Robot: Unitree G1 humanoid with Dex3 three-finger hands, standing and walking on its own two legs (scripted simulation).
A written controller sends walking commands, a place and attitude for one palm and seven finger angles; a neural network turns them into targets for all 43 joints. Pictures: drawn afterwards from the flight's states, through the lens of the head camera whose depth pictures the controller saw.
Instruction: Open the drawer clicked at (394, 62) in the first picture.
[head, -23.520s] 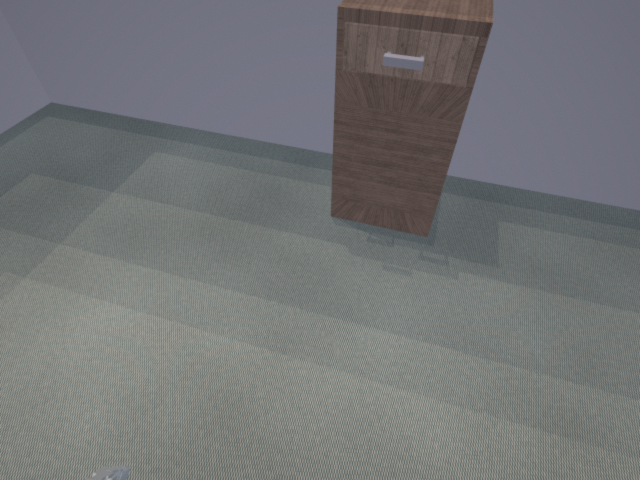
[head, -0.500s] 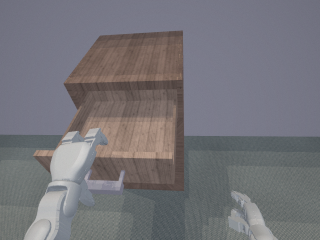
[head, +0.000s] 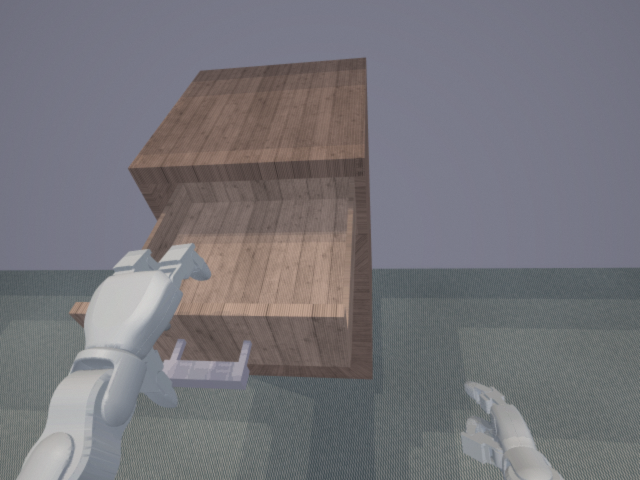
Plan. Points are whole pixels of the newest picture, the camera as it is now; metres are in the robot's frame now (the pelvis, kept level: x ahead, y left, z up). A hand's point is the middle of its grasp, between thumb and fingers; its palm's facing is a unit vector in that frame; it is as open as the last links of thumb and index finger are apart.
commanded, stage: draw the hand back to the body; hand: left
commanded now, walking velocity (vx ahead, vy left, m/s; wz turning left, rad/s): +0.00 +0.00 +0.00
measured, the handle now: (208, 360) +0.26 +0.23 -0.02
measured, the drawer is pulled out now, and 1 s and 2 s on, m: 0.29 0.29 0.29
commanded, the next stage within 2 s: step back with the hand held close in 1.54 s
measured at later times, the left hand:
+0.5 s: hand (135, 347) +0.20 +0.24 +0.12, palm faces +0.09 -0.09 -0.99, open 13.9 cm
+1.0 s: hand (135, 328) +0.21 +0.23 +0.15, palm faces +0.36 -0.85 -0.38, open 11.7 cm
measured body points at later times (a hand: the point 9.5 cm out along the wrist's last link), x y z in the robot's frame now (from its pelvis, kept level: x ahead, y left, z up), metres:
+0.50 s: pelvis +0.00 +0.00 +0.00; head -0.01 -0.05 +0.45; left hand +0.19 +0.25 +0.17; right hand +0.23 -0.19 -0.10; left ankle -0.02 +0.12 -0.74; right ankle +0.01 -0.11 -0.74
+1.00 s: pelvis +0.01 +0.00 +0.00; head +0.01 -0.02 +0.45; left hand +0.18 +0.27 +0.18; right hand +0.19 -0.22 -0.09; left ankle -0.02 +0.12 -0.74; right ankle +0.01 -0.11 -0.74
